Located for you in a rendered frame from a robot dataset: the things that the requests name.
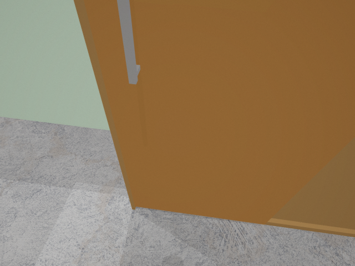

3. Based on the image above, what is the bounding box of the handle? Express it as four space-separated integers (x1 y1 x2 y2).
117 0 140 84

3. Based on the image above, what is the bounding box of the wardrobe door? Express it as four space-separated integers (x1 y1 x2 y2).
84 0 355 224
272 137 355 229

